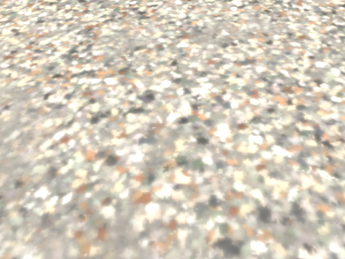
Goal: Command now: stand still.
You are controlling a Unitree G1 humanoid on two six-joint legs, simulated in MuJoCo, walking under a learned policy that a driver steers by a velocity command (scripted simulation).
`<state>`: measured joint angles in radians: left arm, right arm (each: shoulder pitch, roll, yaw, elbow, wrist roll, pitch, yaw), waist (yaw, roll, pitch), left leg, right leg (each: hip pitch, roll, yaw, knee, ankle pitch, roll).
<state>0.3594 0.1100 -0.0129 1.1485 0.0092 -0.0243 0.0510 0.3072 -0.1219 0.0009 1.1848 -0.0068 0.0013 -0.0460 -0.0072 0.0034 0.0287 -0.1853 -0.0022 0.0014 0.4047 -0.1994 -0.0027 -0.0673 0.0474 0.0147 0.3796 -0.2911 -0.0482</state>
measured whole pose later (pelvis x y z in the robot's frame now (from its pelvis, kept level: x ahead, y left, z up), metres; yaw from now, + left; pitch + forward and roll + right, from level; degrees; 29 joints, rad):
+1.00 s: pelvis +0.21 +0.07 +0.00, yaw +0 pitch +0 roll +0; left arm 0.14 0.18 0.04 0.98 0.02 -0.05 -0.01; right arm 0.47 -0.11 0.00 1.11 -0.02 -0.09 -0.02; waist -0.02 -0.03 0.06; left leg 0.02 -0.06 0.09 0.26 -0.28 0.08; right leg -0.58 -0.04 -0.07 0.82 -0.14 -0.05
